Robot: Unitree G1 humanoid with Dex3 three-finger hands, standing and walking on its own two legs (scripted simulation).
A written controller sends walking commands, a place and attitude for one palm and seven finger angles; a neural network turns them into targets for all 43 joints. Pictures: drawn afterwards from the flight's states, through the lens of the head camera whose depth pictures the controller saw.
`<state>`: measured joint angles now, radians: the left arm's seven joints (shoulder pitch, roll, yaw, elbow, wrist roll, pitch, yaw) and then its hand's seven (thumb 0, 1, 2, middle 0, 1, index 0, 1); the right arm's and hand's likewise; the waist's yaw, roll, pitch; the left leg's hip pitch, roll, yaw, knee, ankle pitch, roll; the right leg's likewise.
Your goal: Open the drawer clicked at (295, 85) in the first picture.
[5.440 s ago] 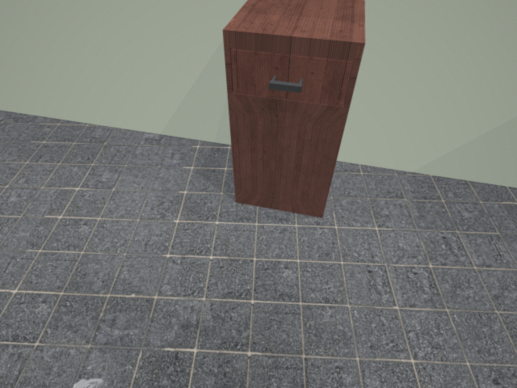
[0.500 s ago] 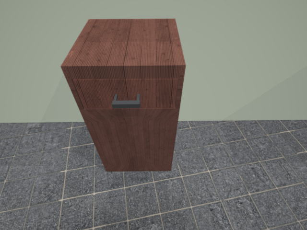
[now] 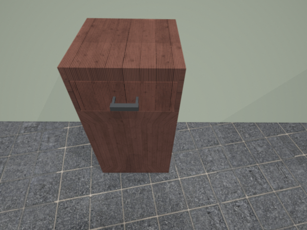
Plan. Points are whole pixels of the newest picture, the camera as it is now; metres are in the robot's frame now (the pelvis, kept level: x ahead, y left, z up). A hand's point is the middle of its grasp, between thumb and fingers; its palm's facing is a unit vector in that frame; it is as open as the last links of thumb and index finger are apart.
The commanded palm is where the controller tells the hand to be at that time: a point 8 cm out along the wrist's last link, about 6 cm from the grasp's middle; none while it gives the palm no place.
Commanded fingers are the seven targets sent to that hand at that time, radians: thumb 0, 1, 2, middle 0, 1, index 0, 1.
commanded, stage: shuffle to correct the standing spot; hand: left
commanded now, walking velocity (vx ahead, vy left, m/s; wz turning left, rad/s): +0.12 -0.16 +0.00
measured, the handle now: (125, 103) +0.58 +0.15 -0.05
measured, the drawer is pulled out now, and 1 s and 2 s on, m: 0.00 0.00 0.00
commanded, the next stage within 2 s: come to a stop and stand still in 0.34 s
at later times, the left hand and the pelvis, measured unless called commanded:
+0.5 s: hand out of the picture +0.02 +0.10 -0.19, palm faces +0.05 -0.99 -0.13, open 7.4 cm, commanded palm none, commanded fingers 0.00 0.90 0.90 -0.20 -0.30 -0.20 -0.30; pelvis +0.07 -0.05 -0.01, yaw +1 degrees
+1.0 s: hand out of the picture +0.10 +0.09 -0.17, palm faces +0.12 -0.96 -0.24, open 7.3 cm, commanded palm none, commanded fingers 0.00 0.90 0.90 -0.20 -0.30 -0.20 -0.30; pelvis +0.06 -0.10 +0.00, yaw +3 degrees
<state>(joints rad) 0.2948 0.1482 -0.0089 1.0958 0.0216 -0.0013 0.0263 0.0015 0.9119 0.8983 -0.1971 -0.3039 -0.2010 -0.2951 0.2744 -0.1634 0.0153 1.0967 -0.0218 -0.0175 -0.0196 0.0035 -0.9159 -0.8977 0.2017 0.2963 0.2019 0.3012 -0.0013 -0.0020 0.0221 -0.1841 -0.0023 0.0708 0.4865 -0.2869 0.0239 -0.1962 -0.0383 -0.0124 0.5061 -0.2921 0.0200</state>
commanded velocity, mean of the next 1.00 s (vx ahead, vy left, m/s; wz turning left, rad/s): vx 0.01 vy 0.00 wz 0.04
